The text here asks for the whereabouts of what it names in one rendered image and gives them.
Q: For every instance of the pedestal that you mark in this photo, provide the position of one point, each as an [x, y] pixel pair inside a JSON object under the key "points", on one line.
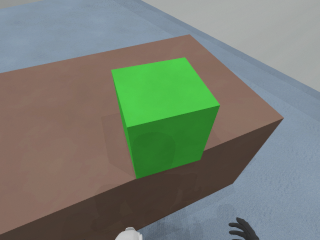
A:
{"points": [[66, 171]]}

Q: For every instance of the carton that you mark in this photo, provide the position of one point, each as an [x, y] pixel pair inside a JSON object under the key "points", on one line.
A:
{"points": [[167, 114]]}

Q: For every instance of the robot left shin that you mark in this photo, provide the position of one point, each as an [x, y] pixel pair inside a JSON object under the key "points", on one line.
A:
{"points": [[130, 228]]}

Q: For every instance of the robot left thigh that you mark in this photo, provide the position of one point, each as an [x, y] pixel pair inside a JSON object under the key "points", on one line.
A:
{"points": [[129, 235]]}

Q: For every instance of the right robot hand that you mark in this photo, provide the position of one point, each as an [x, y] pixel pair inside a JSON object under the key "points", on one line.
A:
{"points": [[248, 233]]}

